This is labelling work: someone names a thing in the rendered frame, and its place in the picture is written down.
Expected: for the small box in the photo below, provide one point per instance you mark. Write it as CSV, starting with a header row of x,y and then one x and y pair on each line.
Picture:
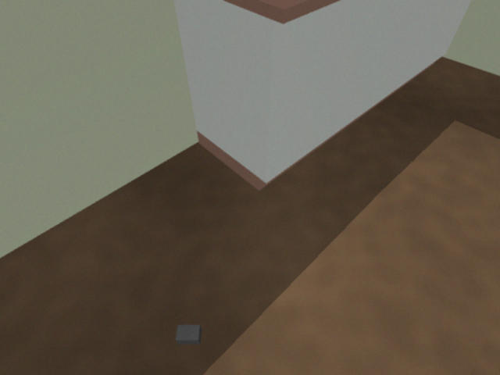
x,y
188,334

